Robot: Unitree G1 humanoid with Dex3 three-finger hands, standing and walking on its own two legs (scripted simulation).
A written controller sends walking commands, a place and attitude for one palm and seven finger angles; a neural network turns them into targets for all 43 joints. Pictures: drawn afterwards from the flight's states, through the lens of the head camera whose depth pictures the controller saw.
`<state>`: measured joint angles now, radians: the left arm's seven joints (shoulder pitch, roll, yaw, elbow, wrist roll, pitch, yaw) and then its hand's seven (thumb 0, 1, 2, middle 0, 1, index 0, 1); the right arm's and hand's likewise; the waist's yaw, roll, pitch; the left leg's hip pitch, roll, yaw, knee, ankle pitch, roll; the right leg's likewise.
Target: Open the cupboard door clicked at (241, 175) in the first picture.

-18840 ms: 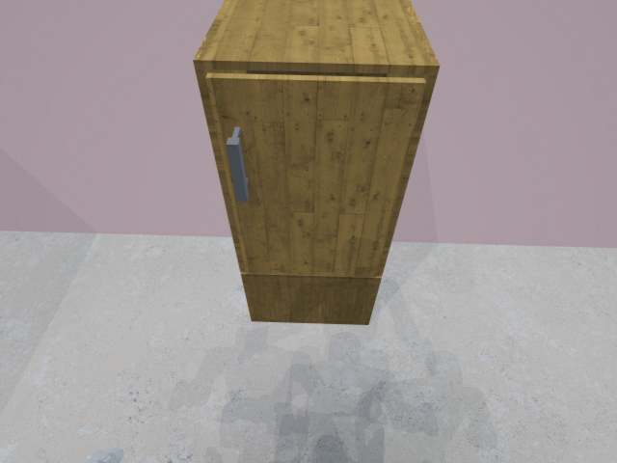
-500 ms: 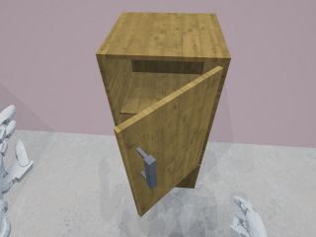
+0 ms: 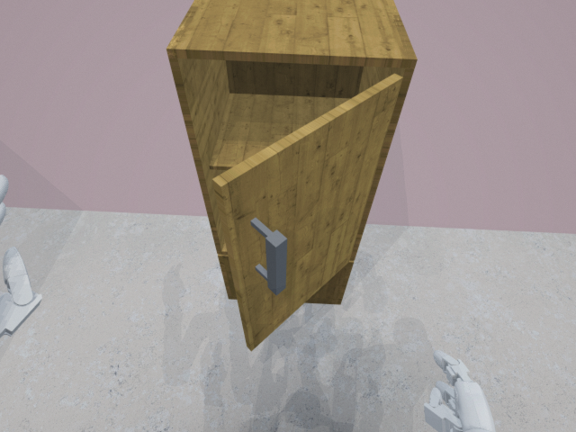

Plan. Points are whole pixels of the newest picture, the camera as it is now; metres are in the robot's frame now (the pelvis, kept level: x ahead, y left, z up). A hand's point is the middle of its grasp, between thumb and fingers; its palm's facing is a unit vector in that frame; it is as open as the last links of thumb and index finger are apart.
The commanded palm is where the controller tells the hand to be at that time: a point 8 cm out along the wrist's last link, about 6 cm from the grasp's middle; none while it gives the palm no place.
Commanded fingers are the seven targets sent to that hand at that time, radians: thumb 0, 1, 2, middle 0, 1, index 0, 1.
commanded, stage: step back with the hand held close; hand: left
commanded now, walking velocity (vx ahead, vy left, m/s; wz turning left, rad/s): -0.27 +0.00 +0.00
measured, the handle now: (267, 257) +0.37 +0.06 +0.00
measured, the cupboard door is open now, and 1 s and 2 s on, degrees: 46 46 46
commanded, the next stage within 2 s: stop stepping back and stand still in 0.70 s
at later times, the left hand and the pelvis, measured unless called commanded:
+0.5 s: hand out of the picture +0.14 +0.27 +0.16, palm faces +0.40 -0.76 -0.51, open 7.4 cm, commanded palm +0.07 +0.32 +0.19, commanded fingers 0.00 0.90 0.90 -0.20 -0.30 -0.20 -0.30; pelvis -0.06 +0.01 -0.01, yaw +2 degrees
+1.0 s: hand out of the picture +0.10 +0.24 +0.16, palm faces +0.26 -0.81 -0.52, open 7.4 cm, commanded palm +0.02 +0.29 +0.19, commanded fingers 0.00 0.90 0.90 -0.20 -0.30 -0.20 -0.30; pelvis -0.13 +0.00 +0.00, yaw -4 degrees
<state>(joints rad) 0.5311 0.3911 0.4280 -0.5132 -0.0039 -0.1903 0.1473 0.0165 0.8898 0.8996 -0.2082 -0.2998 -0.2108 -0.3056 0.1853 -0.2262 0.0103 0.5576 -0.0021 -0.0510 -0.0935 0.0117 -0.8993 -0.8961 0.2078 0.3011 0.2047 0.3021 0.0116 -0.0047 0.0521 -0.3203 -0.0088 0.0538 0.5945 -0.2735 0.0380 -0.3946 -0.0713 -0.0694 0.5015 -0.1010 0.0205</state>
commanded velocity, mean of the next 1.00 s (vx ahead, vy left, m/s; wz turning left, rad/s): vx -0.24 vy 0.01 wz -0.04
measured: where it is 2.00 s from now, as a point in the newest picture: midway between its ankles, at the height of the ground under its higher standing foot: outside the picture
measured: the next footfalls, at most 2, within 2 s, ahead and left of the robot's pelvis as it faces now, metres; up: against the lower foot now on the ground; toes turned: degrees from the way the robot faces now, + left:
right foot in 0.78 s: -0.15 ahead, -0.11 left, +0.00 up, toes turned -5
left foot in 0.92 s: -0.01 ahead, +0.08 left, +0.00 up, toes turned -2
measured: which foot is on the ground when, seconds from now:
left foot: down 0.00-0.78, up 0.80-0.90, down 0.92-1.00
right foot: down 0.00-0.48, up 0.50-0.76, down 0.78-1.00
